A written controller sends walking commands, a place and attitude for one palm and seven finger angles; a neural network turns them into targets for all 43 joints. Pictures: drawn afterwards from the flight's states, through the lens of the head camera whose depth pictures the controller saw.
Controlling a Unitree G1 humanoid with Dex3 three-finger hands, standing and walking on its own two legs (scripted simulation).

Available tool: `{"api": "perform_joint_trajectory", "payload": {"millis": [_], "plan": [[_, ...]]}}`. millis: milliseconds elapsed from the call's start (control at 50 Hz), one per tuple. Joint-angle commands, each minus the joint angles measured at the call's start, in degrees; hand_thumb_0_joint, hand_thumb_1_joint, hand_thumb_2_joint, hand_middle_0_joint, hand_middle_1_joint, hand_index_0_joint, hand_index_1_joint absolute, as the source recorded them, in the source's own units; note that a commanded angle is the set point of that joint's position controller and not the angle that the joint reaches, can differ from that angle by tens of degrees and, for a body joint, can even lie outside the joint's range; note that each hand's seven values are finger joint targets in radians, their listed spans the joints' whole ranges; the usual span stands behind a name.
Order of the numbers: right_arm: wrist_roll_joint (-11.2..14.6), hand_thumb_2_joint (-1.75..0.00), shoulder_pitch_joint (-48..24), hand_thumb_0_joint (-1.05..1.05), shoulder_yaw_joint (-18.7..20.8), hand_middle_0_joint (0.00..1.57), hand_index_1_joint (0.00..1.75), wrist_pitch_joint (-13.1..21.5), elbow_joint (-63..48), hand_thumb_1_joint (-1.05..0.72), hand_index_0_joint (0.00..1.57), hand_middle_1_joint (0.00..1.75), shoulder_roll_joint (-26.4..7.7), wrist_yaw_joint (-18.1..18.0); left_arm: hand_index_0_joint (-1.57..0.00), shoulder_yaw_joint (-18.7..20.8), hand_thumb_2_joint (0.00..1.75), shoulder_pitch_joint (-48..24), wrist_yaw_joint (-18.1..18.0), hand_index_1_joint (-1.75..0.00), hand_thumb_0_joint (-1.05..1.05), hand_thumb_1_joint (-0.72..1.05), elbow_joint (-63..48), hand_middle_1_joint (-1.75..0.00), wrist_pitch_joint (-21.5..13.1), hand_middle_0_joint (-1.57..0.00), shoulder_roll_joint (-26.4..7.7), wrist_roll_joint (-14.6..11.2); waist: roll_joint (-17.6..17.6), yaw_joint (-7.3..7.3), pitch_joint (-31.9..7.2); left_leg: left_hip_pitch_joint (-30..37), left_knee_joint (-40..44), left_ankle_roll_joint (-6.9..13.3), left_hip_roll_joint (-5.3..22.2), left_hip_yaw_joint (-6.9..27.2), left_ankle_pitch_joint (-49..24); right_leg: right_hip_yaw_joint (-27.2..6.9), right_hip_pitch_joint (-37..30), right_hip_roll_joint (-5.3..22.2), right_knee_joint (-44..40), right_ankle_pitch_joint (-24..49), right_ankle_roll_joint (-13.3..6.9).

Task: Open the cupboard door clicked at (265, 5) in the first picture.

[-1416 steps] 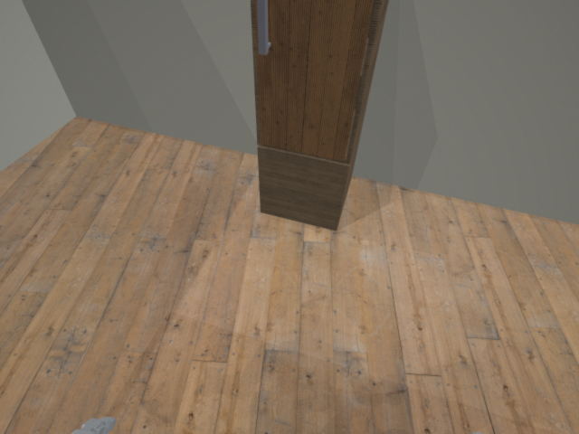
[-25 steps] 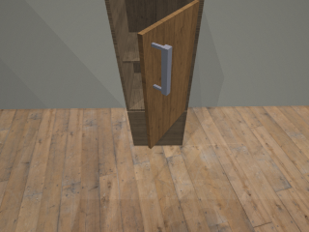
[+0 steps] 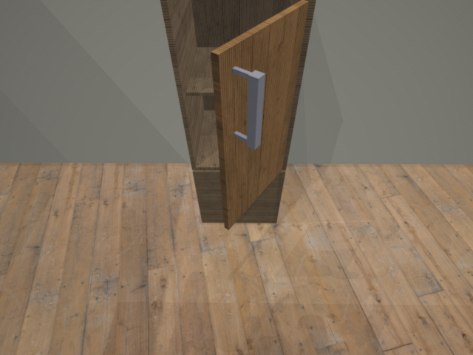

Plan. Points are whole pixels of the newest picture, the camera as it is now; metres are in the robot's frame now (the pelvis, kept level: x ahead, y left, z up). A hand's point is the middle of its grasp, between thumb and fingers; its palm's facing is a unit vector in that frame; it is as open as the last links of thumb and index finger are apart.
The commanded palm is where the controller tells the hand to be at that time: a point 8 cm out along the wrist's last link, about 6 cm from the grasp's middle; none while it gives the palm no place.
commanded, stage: look to check the result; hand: left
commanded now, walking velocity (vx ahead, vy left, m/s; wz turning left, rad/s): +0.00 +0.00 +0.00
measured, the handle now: (246, 110) +0.56 +0.02 +0.11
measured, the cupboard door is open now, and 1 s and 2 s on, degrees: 54 54 54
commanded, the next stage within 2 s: walk to a spot facing it in 0.40 s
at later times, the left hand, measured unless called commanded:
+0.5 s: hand out of the picture +0.00 +0.16 -0.17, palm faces +0.06 -0.98 -0.20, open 7.3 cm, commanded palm none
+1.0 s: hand out of the picture +0.07 +0.21 -0.18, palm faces -0.07 -0.98 -0.20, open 7.4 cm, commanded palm none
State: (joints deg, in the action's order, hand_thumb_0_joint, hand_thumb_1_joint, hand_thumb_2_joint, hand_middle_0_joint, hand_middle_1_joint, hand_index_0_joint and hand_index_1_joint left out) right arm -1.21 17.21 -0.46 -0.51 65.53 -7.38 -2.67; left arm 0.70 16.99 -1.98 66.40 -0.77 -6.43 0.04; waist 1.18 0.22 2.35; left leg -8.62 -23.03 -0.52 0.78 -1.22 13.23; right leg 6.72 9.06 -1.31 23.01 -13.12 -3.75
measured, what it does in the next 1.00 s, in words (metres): lifts its right foot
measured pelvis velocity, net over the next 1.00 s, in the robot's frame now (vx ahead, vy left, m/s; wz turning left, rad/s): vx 0.01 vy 0.02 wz -0.17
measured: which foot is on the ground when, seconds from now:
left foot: down 0.00-1.00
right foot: down 0.00-0.88, up 0.90-1.00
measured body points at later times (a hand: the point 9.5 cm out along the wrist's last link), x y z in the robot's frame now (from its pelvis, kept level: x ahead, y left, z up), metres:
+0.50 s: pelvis +0.01 -0.01 +0.00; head +0.03 -0.02 +0.45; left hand +0.00 +0.21 -0.16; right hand -0.01 -0.22 -0.17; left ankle -0.01 +0.13 -0.74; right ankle +0.00 -0.07 -0.74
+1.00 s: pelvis +0.01 +0.02 +0.00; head +0.06 +0.02 +0.44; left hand +0.08 +0.26 -0.17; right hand +0.01 -0.23 -0.15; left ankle -0.01 +0.12 -0.74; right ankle -0.05 -0.09 -0.68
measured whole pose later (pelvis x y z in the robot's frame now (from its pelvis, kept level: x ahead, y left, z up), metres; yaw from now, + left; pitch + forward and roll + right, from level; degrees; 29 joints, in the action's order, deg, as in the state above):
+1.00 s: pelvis +0.01 +0.02 +0.00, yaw -10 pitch +1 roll -1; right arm -1.9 13.0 1.7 -0.5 57.3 -9.7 -3.9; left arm 6.1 11.0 0.4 59.7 3.4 -11.6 1.1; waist -0.6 1.0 5.1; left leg -11.7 -28.6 0.8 3.9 -8.6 17.9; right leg -0.1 25.6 -2.3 59.5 -25.9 -0.5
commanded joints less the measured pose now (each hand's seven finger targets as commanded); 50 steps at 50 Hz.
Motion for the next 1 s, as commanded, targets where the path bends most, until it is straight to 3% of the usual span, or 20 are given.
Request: {"api": "perform_joint_trajectory", "payload": {"millis": [0,80,140,500,560,660,720,760,800,820,840,860,880,900,920,960,980], "plan": [[0.04,-0.9,4.64,0.0,0.28,0.2,0.3,0.38,-0.68,-0.9,0.2,0.3,-4.16,-0.05,-0.2,1.04,0.9,3.64,-0.39,-0.3,0.0,0.9,-1.22,-0.3,-0.48,-0.2,-6.19,0.14,-0.29,-0.41,2.36,-2.63,3.84,1.95,4.6,3.5,-7.45,-7.93,-0.43,7.92,-5.71,5.85,0.62],[-0.02,-0.9,4.86,0.0,0.32,0.2,0.3,0.26,-0.65,-0.9,0.2,0.3,-4.11,-0.02,-0.2,1.04,0.9,3.88,-0.46,-0.3,0.0,0.9,-1.18,-0.3,-0.5,-0.2,-5.97,0.16,-1.76,-0.49,2.93,-2.67,3.71,1.94,4.47,3.26,-6.77,-8.03,-0.07,7.91,-6.24,4.59,0.67],[0.01,-0.9,4.54,0.0,0.34,0.2,0.3,0.35,-0.55,-0.9,0.2,0.3,-4.34,-0.06,-0.2,0.97,0.9,3.96,-0.47,-0.3,0.0,0.9,-1.27,-0.3,-0.63,-0.2,-6.08,0.13,-0.91,-0.48,2.08,-1.88,3.68,1.89,4.53,3.2,-8.18,-8.06,-0.78,7.98,-5.73,7.72,0.72],[0.03,-0.9,4.39,0.0,0.24,0.2,0.3,0.35,-0.2,-0.9,0.2,0.3,-4.13,-0.23,-0.2,1.07,0.9,3.42,-0.53,-0.3,0.0,0.9,-1.49,-0.3,-0.59,-0.2,-6.25,0.04,-0.53,-0.27,2.64,-2.04,3.77,1.71,4.53,2.96,-8.46,-8.0,-1.77,8.0,-5.82,9.09,0.86],[0.11,-0.9,3.9,0.0,0.96,0.2,0.3,-0.34,-0.73,-0.9,0.2,0.3,-4.68,-0.58,-0.2,1.99,0.9,2.98,-0.52,-0.3,0.0,0.9,-1.97,-0.3,0.04,-0.2,-7.4,0.28,-1.62,-0.24,2.36,-1.82,0.95,1.3,4.93,0.94,-6.8,-9.43,-0.47,8.49,-4.78,12.53,0.73],[0.24,-0.9,2.22,0.0,2.63,0.2,0.3,-1.59,-3.2,-0.9,0.2,0.3,-5.49,-0.73,-0.2,4.32,0.9,1.55,-0.14,-0.3,0.0,0.9,-3.88,-0.3,1.49,-0.2,-10.39,0.89,-6.91,-0.31,1.48,-5.05,-8.77,0.15,3.46,-3.71,2.71,-16.89,1.69,12.5,-6.68,10.33,-2.73],[0.39,-0.9,-0.5,0.0,3.4,0.2,0.3,-1.61,-5.42,-0.9,0.2,0.3,-6.05,-0.65,-0.2,5.44,0.9,1.0,0.06,-0.3,0.0,0.9,-5.02,-0.3,1.8,-0.2,-11.05,1.26,-7.96,0.61,1.21,-10.62,-17.78,-0.05,3.64,-2.56,11.72,-21.82,0.52,15.21,-7.46,12.62,-7.56],[0.57,-0.9,-1.08,0.0,3.61,0.2,0.3,-1.44,-6.75,-0.9,0.2,0.3,-6.04,-0.61,-0.2,5.96,0.9,0.05,-0.13,-0.3,0.0,0.9,-5.92,-0.3,1.92,-0.2,-11.36,1.48,-5.83,0.27,0.32,-10.97,-18.95,-0.03,4.38,-1.37,13.54,-23.53,1.18,16.51,-6.29,14.27,-9.14],[0.75,-0.9,1.29,0.0,3.49,0.2,0.3,-0.84,-6.61,-0.9,0.2,0.3,-5.67,-0.73,-0.2,6.17,0.9,-2.92,0.22,-0.3,0.0,0.9,-7.29,-0.3,2.02,-0.2,-11.82,1.25,-2.78,-1.75,-0.61,-5.13,-7.52,0.06,4.98,-0.83,9.01,-21.83,3.89,14.41,-1.55,17.88,-7.23],[0.59,-0.9,3.7,0.0,3.51,0.2,0.3,-0.27,-6.09,-0.9,0.2,0.3,-6.06,-0.82,-0.2,5.94,0.9,-4.13,0.53,-0.3,0.0,0.9,-8.06,-0.3,2.09,-0.2,-11.1,0.86,1.02,-2.86,-1.63,0.56,0.48,0.63,6.51,0.42,1.65,-18.43,7.88,10.64,2.62,16.22,-4.41],[-0.15,-0.9,4.1,0.0,3.94,0.2,0.3,0.2,-6.38,-0.9,0.2,0.3,-9.48,-1.2,-0.2,5.49,0.9,-3.57,1.1,-0.3,0.0,0.9,-9.18,-0.3,2.19,-0.2,-8.4,0.42,11.33,-2.32,-1.49,5.35,5.4,3.73,14.91,9.52,-6.36,-12.0,15.04,2.8,10.7,6.88,-0.31],[-0.46,-0.9,4.67,0.0,4.45,0.2,0.3,0.12,-7.2,-0.9,0.2,0.3,-11.98,-1.61,-0.2,5.27,0.9,-4.47,1.34,-0.3,0.0,0.9,-10.4,-0.3,2.33,-0.2,-7.51,0.38,18.55,-2.33,-1.15,5.9,8.57,8.65,24.24,17.43,-14.25,-5.74,20.29,-0.79,23.24,-15.65,2.42],[-0.96,-0.9,4.01,0.0,4.18,0.2,0.3,0.0,-8.0,-0.9,0.2,0.3,-12.95,-1.7,-0.2,5.55,0.9,-5.98,1.6,-0.3,0.0,0.9,-10.79,-0.3,2.79,-0.2,-8.91,0.88,12.22,-2.61,-0.61,1.47,8.76,12.03,26.28,16.91,-13.58,-9.29,19.44,-0.2,34.3,-20.05,2.3],[-0.97,-0.9,1.69,0.0,3.8,0.2,0.3,0.39,-8.88,-0.9,0.2,0.3,-11.99,-1.78,-0.2,6.16,0.9,-6.29,1.99,-0.3,0.0,0.9,-10.74,-0.3,3.37,-0.2,-9.42,1.32,11.03,-0.99,1.26,-1.18,9.37,11.51,24.5,14.21,-13.51,-10.8,20.72,1.13,39.5,-17.71,2.84],[-0.92,-0.9,-0.98,0.0,3.62,0.2,0.3,0.57,-10.44,-0.9,0.2,0.3,-11.13,-1.83,-0.2,6.51,0.9,-5.77,2.43,-0.3,0.0,0.9,-10.62,-0.3,3.4,-0.2,-9.51,1.37,7.55,0.27,1.97,-1.08,8.12,10.83,22.62,10.14,-15.33,-10.07,21.98,1.9,42.86,-15.25,3.42],[-0.85,-0.9,-2.55,0.0,3.6,0.2,0.3,0.88,-11.78,-0.9,0.2,0.3,-11.14,-1.62,-0.2,6.26,0.9,-6.01,3.06,-0.3,0.0,0.9,-10.9,-0.3,3.23,-0.2,-7.94,1.29,3.0,0.88,1.61,1.44,5.64,9.11,19.31,3.98,-21.65,-8.23,24.46,2.24,46.05,-11.36,4.86],[-0.95,-0.9,-1.79,0.0,3.7,0.2,0.3,0.99,-11.76,-0.9,0.2,0.3,-11.49,-1.56,-0.2,6.12,0.9,-6.02,3.18,-0.3,0.0,0.9,-11.37,-0.3,3.23,-0.2,-7.64,1.31,2.96,0.61,0.73,4.32,4.44,8.55,18.33,1.52,-25.68,-7.59,25.89,2.46,46.29,-10.71,5.49]]}}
